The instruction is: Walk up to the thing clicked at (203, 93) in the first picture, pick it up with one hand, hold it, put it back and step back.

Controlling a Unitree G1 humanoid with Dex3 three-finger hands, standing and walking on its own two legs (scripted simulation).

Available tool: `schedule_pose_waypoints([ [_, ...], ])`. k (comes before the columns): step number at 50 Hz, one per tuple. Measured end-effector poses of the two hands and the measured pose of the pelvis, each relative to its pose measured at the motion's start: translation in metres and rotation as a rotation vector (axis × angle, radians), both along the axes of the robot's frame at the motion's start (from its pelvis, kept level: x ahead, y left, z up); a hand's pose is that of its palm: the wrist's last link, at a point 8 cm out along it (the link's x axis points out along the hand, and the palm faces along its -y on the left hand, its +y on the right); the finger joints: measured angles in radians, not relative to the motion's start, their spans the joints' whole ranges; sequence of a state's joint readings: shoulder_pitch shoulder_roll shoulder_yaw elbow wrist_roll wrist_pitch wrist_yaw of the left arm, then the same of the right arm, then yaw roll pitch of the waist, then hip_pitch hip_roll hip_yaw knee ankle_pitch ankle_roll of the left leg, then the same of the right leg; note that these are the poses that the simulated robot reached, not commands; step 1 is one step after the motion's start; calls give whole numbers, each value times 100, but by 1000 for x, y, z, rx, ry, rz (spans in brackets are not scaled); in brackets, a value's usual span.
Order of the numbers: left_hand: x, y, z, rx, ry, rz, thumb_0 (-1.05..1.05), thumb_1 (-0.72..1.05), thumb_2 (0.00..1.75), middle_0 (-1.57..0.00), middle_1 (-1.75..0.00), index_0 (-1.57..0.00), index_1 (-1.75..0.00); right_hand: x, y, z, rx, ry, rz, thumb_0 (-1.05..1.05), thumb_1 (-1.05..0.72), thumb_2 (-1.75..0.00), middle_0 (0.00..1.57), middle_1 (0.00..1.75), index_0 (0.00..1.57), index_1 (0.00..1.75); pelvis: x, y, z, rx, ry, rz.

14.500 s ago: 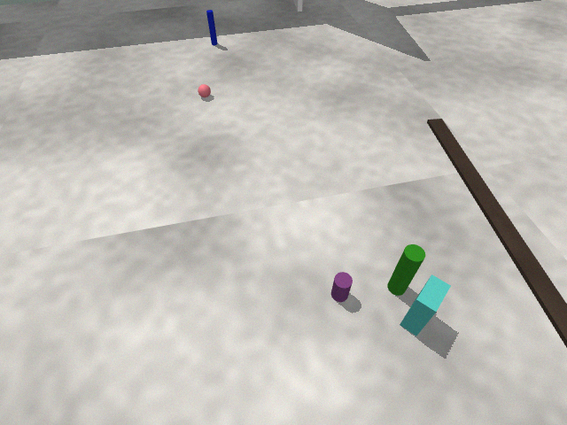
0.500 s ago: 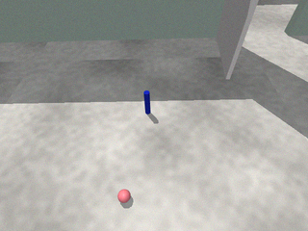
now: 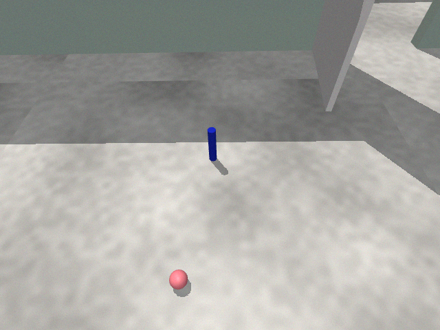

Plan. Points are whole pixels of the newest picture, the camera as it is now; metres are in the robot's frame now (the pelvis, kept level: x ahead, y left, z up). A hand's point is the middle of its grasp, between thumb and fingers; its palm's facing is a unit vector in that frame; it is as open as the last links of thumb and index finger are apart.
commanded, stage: stand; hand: left
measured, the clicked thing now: (178, 279) +0.42 +0.21 -0.74
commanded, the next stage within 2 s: walk up in 0.60 s
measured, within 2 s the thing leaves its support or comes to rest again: neither
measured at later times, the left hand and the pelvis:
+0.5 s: hand out of the picture +0.07 +0.25 -0.15, palm faces -0.02 -0.94 -0.35, open 7.4 cm; pelvis +0.00 +0.00 +0.00, yaw +0 degrees
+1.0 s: hand out of the picture +0.05 +0.31 -0.19, palm faces -0.06 -0.93 -0.36, open 7.4 cm; pelvis -0.11 +0.05 -0.02, yaw +0 degrees
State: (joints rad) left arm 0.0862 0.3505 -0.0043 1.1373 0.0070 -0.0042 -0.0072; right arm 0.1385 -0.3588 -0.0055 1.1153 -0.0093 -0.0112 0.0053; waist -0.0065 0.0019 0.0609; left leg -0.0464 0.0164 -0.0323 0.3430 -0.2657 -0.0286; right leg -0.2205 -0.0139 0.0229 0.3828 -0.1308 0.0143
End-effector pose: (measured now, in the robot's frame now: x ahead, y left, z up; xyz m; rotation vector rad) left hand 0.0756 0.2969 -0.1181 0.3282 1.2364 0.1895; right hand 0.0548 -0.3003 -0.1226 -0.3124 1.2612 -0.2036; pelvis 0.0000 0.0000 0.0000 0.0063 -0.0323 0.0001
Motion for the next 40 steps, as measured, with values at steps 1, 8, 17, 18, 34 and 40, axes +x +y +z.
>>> schedule_pose_waypoints([
  [1,1,0,0,0,-3,0,1,90,90,-20,-30,-20,-30,2,0,0,0,-4,1,0,-91,-90,20,30,20,30,0,0,0,0,-1,0],
  [8,4,-1,1,1,-14,1,1,90,90,-20,-30,-20,-30,13,0,1,2,-27,10,0,-91,-90,20,30,20,30,2,0,0,-2,-2,1],
  [17,0,-1,2,4,-5,7,1,90,90,-20,-30,-20,-30,14,-1,2,3,-26,11,0,-91,-90,20,30,20,30,2,-2,1,-2,-4,2],
  [18,-1,-1,2,4,-3,8,1,90,90,-20,-30,-20,-30,13,-1,1,3,-25,10,0,-91,-90,20,30,20,30,2,-2,1,-2,-5,2],
  [34,-10,1,0,17,-9,38,1,90,90,-21,-30,-20,-30,-1,-8,-4,-5,7,1,0,-91,-90,20,30,20,30,-14,-5,-4,-1,-5,2],
  [40,-17,20,-7,43,-19,-13,1,90,90,-21,-30,-20,-30,-22,-8,-5,-49,16,1,0,-91,-90,20,30,20,30,-51,12,-11,10,5,-1],
])
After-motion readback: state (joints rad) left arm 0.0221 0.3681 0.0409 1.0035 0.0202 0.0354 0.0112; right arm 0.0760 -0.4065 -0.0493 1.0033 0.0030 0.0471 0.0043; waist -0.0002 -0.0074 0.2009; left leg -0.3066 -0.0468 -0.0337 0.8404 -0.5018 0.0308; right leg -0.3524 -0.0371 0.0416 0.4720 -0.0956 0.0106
